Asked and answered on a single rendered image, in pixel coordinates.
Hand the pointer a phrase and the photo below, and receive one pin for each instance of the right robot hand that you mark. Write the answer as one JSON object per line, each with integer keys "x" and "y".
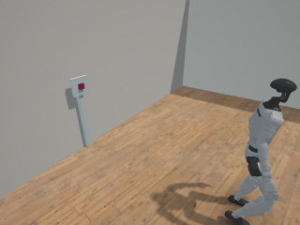
{"x": 269, "y": 186}

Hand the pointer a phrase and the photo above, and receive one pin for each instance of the robot right upper arm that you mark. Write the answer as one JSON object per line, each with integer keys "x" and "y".
{"x": 272, "y": 123}

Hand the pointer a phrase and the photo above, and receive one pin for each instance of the robot right shin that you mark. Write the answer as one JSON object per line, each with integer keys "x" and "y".
{"x": 252, "y": 209}

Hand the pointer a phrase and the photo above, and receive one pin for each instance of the right robot forearm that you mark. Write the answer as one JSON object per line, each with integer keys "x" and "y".
{"x": 263, "y": 156}

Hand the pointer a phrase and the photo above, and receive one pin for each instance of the humanoid robot head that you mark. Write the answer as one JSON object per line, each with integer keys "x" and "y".
{"x": 283, "y": 86}

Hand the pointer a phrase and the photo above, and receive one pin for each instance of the button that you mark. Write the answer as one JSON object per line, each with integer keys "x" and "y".
{"x": 81, "y": 86}

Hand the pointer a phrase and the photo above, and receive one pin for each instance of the robot left upper arm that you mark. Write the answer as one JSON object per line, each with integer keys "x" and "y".
{"x": 251, "y": 118}

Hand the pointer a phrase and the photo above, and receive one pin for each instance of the panel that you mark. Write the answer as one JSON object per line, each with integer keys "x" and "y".
{"x": 78, "y": 94}

